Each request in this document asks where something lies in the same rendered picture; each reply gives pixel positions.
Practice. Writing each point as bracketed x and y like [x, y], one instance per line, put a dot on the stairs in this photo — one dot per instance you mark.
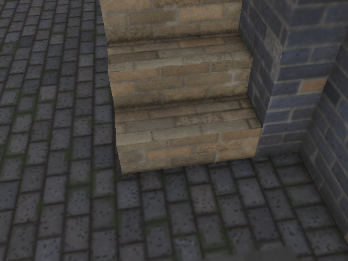
[179, 72]

